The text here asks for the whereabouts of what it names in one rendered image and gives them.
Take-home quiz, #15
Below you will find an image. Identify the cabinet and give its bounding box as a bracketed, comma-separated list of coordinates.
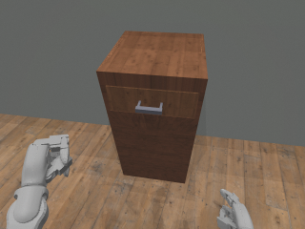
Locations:
[96, 31, 208, 184]

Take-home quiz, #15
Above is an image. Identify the drawer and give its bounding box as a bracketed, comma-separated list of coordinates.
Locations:
[105, 85, 198, 118]

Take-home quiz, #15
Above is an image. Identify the right robot hand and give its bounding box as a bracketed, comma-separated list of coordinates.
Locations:
[216, 189, 254, 229]

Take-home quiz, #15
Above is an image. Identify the left robot forearm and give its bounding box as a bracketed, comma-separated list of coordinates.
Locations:
[6, 185, 50, 229]

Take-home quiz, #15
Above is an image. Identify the left robot hand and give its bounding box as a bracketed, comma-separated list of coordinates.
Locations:
[21, 134, 72, 188]

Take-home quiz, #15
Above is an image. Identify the handle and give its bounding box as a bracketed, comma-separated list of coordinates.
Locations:
[135, 100, 163, 115]

